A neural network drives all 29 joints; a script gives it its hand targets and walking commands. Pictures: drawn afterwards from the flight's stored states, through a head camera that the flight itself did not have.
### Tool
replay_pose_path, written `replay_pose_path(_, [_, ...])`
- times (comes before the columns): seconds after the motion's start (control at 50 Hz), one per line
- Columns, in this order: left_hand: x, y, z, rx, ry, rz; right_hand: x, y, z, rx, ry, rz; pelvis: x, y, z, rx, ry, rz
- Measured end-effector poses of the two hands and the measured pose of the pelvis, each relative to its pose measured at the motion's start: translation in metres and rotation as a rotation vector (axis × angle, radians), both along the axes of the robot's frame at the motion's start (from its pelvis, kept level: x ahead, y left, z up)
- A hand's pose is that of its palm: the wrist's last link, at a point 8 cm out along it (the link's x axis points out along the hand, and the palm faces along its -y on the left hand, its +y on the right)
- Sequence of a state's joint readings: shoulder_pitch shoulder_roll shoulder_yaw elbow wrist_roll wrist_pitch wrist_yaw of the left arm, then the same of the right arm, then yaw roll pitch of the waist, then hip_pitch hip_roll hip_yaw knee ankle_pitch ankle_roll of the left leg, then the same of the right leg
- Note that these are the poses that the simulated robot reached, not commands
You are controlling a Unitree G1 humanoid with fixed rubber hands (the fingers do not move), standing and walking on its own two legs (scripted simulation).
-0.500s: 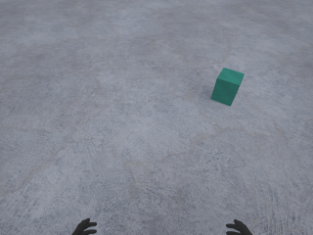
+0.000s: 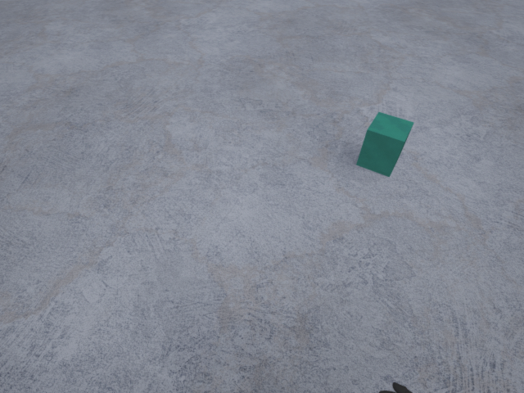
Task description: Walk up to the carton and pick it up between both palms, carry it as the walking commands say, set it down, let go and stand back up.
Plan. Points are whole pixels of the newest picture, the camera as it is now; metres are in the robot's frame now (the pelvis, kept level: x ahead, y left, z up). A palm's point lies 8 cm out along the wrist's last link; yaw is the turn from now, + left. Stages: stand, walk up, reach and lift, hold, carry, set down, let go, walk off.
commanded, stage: stand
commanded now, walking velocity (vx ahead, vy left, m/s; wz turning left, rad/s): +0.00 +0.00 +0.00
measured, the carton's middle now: (384, 144) +1.51 -0.72 -0.64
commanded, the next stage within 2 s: walk up in 1.04 s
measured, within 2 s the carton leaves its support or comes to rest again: neither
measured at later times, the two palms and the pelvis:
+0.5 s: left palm out of the picture +0.07 +0.23 -0.13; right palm out of the picture +0.08 -0.23 -0.12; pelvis +0.02 +0.00 +0.01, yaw +0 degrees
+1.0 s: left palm out of the picture +0.02 +0.22 -0.14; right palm out of the picture +0.01 -0.21 -0.13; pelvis +0.02 +0.00 +0.01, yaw -1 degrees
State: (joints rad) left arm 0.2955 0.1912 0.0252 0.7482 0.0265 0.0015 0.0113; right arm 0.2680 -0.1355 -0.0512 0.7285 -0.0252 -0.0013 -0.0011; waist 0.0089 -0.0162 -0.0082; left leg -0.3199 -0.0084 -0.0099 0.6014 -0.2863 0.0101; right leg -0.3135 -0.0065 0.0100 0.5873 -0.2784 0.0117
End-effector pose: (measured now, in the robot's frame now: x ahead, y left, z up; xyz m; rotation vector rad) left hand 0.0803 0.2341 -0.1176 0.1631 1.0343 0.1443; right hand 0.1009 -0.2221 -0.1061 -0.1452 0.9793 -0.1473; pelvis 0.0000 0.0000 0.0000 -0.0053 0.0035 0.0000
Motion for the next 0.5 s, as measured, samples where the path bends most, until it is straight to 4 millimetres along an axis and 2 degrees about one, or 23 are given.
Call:
replay_pose_path(0.26, [0.012,0.0,-0.001,-0.003,0.027,0.017,-0.006,-0.001,-0.005,-0.002,0.059,-0.051,0.017,0.002,0.004,0.001,-0.003,-0.001])
replay_pose_path(0.5, [-0.008,0.0,-0.009,-0.003,0.137,0.048,-0.023,-0.004,-0.011,-0.006,0.15,-0.093,0.024,0.002,0.007,0.004,-0.016,-0.002])
